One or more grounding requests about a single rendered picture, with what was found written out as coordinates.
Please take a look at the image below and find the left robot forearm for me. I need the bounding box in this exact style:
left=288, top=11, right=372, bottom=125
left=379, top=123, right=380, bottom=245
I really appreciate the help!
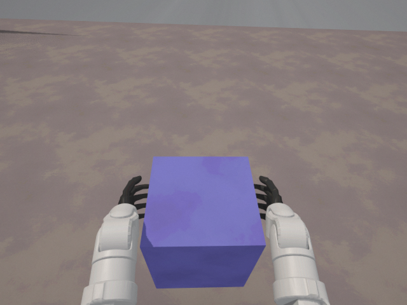
left=81, top=203, right=139, bottom=305

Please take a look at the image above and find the right robot hand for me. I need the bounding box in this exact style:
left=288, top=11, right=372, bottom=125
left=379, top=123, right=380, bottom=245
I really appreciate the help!
left=254, top=176, right=283, bottom=220

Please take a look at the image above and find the right robot forearm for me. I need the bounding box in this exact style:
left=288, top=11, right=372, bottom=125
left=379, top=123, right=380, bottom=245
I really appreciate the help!
left=265, top=203, right=330, bottom=305

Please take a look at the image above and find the carton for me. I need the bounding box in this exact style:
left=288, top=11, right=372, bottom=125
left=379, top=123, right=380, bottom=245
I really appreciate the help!
left=140, top=156, right=266, bottom=288

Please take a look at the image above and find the left robot hand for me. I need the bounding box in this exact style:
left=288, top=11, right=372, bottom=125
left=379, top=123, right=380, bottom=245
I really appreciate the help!
left=118, top=176, right=149, bottom=219

